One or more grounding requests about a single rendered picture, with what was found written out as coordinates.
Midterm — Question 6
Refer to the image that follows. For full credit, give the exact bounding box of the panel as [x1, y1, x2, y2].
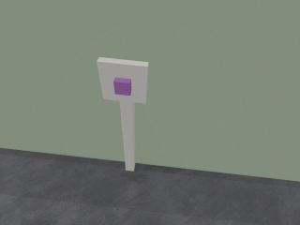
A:
[97, 57, 149, 172]

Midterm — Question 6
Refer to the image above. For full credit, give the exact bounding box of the button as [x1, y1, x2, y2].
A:
[113, 77, 131, 96]

